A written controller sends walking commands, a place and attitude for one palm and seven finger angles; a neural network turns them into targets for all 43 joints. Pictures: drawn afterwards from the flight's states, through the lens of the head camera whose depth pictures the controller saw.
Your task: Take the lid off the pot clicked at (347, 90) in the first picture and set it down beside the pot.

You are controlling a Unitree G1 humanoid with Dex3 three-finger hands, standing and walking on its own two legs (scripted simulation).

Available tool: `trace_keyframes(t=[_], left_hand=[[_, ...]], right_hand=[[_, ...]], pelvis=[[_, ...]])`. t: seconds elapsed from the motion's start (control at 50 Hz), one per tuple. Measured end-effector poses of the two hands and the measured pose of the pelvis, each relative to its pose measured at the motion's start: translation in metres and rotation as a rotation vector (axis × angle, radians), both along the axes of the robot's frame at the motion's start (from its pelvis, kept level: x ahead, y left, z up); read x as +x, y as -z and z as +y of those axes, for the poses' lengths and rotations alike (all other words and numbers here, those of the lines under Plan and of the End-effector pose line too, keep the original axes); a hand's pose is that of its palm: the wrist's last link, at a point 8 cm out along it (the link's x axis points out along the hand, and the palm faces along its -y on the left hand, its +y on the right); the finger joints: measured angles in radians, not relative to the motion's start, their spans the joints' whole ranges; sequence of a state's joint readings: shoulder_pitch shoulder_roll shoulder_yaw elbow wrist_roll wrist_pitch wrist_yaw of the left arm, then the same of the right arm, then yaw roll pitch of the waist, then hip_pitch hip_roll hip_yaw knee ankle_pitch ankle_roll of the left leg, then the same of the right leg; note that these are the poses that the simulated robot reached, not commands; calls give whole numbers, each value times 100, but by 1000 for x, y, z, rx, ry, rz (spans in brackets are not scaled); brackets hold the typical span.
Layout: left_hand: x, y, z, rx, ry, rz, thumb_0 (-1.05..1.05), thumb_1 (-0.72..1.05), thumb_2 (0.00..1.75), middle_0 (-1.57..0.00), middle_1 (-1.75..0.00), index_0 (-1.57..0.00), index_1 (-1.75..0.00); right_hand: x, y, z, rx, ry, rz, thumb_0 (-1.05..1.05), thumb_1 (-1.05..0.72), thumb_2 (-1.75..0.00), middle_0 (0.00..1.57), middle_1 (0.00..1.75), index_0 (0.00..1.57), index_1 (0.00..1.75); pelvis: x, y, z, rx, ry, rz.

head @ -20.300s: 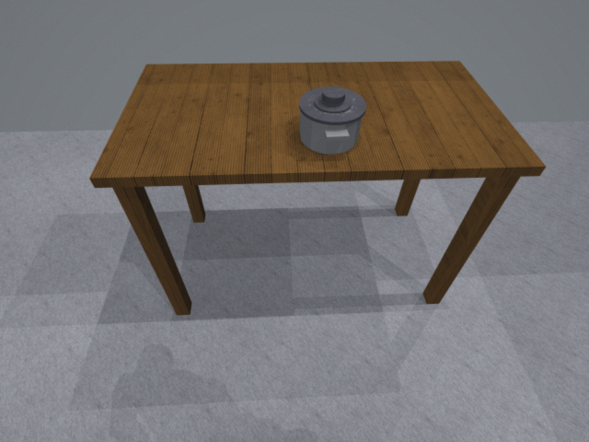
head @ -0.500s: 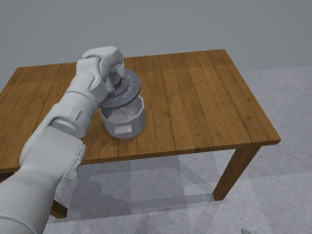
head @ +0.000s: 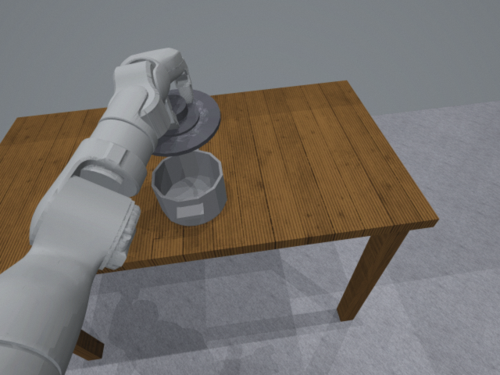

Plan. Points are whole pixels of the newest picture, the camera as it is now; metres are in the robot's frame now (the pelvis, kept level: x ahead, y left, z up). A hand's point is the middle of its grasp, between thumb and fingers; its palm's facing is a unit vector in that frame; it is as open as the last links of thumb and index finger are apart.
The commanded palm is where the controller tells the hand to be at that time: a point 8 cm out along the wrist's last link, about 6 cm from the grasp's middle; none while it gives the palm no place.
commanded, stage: lift the lid straight up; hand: left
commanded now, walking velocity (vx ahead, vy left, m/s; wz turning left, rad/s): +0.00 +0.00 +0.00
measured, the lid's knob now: (171, 108) +0.51 +0.11 +0.18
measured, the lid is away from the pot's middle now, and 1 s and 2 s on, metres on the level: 0.01 0.07 0.19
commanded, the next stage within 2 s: move the lid sideways beside the pot in 0.26 s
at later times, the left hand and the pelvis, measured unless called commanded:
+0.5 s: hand (158, 100) +0.49 +0.12 +0.21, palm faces -0.25 -0.12 -0.96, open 8.4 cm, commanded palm +0.48 +0.14 +0.28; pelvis +0.01 +0.00 +0.00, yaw +0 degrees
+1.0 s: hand (116, 109) +0.48 +0.18 +0.21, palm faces -0.28 -0.09 -0.96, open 8.4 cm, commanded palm +0.47 +0.19 +0.28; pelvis +0.00 +0.01 +0.00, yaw +1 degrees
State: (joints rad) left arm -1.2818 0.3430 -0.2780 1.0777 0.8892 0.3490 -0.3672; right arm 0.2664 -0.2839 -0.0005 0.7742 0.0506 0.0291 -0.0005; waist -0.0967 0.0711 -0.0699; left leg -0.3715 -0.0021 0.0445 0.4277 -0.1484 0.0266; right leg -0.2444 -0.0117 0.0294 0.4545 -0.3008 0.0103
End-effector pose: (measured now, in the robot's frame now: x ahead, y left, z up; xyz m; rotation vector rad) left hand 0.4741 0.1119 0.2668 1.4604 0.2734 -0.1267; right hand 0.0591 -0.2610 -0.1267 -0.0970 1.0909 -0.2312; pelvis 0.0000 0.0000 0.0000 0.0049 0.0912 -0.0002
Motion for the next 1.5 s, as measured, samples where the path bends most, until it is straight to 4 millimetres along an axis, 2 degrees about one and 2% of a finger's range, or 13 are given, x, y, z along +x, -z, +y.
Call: trace_keyframes(t=[0.14, 0.26, 0.44, 0.64, 0.84, 0.98, 1.3, 1.5], left_hand=[[-1, -8, 3, 19, -7, 12, 1, 9, 81, -64, -97, -65, -98], [0, -4, 2, -2, 3, 43, 1, 9, 81, -64, -97, -65, -98], [5, -7, 4, -4, 49, 0, 1, 9, 81, -64, -97, -65, -98], [6, 0, 33, 27, -31, 22, 1, 9, 81, -64, -97, -65, -98], [-1, -2, 56, 22, -18, 34, 1, 9, 81, -64, -97, -65, -98], [-3, -2, 73, 30, -24, 32, 1, 9, 81, -64, -97, -65, -98], [-10, -3, 106, 35, -60, 57, 1, 9, 81, -64, -97, -65, -98], [-11, -2, 130, 36, -99, 76, 1, 9, 81, -64, -97, -65, -98]], right_hand=[[11, -3, -3, -10, -19, -16, 1, -90, -90, 20, 30, 20, 30], [22, -5, -3, -15, -32, -31, 1, -90, -90, 20, 30, 20, 30], [28, -7, 0, -11, -33, -43, 1, -90, -90, 20, 30, 20, 30], [26, -4, 3, 3, -26, -12, 1, -90, -90, 20, 30, 20, 30], [28, -10, 2, -20, -37, -19, 1, -90, -90, 20, 30, 20, 30], [24, -13, 1, -33, -30, -20, 1, -90, -90, 20, 30, 20, 30], [1, -11, 5, -35, -13, 27, 1, -90, -90, 20, 30, 20, 30], [-11, -14, 1, -55, 9, 56, 1, -90, -90, 20, 30, 20, 30]], pelvis=[[1, 0, -1, 0, -11, -1], [3, 0, -2, 0, -14, -3], [7, -1, 0, -1, -5, -2], [8, -1, 2, -2, -6, -3], [6, -1, 4, -7, -18, -12], [2, -1, 7, -12, -16, -14], [-4, -1, 12, -20, -18, -16], [-6, -1, 13, -26, -13, -11]])
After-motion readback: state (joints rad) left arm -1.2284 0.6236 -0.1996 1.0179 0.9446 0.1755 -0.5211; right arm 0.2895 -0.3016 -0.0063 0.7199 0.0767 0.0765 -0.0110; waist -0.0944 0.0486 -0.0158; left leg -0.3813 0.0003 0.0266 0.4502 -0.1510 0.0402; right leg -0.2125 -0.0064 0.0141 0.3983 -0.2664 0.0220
